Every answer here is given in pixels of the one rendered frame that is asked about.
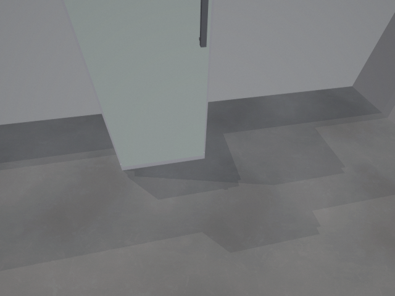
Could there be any fridge door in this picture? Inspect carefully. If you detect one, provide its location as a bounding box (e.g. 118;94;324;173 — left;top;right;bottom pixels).
64;0;212;167

